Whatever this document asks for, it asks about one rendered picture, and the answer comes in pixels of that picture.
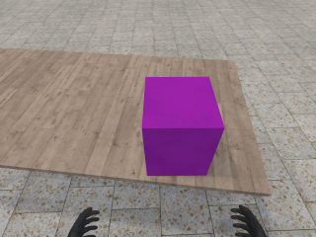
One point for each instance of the robot right hand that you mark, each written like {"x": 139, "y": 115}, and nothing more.
{"x": 252, "y": 226}

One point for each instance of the robot left hand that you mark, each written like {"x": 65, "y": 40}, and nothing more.
{"x": 78, "y": 229}

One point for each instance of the carton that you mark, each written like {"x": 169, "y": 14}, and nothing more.
{"x": 181, "y": 125}

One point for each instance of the table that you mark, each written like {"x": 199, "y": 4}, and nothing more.
{"x": 80, "y": 114}

